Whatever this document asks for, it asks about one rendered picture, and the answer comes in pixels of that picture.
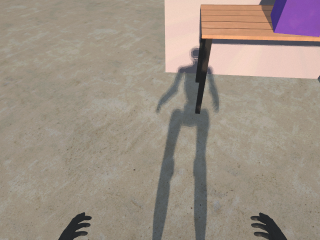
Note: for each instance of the table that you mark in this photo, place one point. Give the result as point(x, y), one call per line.
point(234, 21)

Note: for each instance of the left robot hand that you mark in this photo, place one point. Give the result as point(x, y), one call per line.
point(69, 232)

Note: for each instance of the right robot hand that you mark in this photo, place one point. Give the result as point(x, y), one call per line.
point(274, 232)

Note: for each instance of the carton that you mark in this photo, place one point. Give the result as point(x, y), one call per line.
point(296, 17)

